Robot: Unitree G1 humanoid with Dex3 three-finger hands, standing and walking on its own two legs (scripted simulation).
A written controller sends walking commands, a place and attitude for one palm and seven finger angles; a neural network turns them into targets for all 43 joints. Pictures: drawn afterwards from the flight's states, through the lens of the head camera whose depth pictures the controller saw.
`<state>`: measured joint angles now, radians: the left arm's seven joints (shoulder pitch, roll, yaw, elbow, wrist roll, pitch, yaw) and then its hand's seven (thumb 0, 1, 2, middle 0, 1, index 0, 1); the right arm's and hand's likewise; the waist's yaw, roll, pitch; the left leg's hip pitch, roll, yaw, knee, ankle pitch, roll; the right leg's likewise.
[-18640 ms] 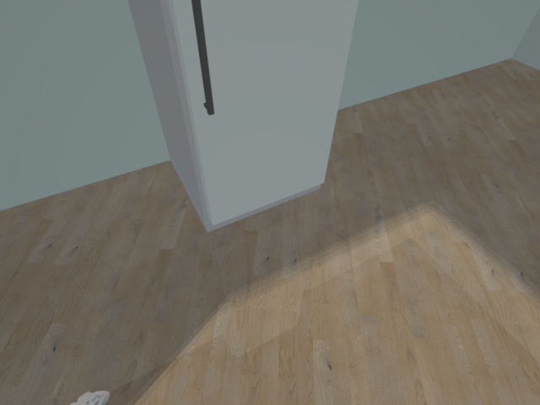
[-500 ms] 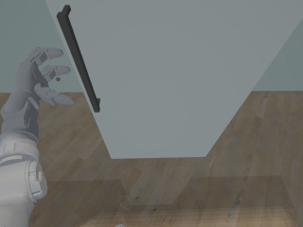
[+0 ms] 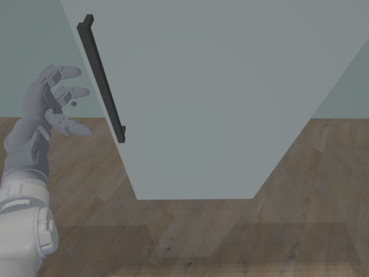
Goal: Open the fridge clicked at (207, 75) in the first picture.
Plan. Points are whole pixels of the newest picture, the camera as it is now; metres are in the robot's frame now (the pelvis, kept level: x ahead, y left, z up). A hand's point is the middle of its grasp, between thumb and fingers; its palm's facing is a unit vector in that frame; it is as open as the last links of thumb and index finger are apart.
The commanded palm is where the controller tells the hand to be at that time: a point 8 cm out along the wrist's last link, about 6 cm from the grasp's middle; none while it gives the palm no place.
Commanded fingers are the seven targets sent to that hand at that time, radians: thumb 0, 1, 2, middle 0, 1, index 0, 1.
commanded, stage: move the hooked fingers beside the handle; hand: left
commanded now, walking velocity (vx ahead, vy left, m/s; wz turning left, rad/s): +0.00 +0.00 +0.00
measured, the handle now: (109, 92) +0.51 +0.18 +0.10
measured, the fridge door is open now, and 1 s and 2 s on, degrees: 0 0 0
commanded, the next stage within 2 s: feel for the door with the fingertips in 0.32 s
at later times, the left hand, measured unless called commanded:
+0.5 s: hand (77, 101) +0.45 +0.23 +0.14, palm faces +0.00 -1.00 +0.00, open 14.0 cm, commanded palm +0.42 +0.27 +0.13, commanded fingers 0.00 -0.50 0.30 -0.30 -1.20 -0.30 -1.20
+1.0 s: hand (93, 100) +0.45 +0.20 +0.13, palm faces +0.03 -1.00 +0.00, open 14.0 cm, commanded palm +0.43 +0.25 +0.13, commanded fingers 0.00 -0.50 0.30 -0.30 -1.20 -0.30 -1.20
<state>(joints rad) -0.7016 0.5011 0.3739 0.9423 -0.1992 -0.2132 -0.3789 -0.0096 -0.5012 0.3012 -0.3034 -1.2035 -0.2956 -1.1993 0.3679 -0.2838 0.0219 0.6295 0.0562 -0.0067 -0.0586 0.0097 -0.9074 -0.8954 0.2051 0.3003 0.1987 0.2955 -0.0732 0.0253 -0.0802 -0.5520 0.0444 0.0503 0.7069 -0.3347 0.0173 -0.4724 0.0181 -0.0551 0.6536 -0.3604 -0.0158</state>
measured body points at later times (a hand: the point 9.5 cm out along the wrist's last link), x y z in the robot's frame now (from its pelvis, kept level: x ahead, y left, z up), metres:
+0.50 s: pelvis -0.01 +0.00 +0.00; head +0.05 +0.01 +0.44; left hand +0.44 +0.28 +0.14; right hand +0.04 -0.27 -0.12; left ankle +0.01 +0.11 -0.72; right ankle -0.03 -0.11 -0.72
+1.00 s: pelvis -0.01 +0.00 +0.00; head +0.04 +0.00 +0.44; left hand +0.44 +0.25 +0.14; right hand +0.06 -0.26 -0.12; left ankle +0.01 +0.11 -0.72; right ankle -0.03 -0.11 -0.72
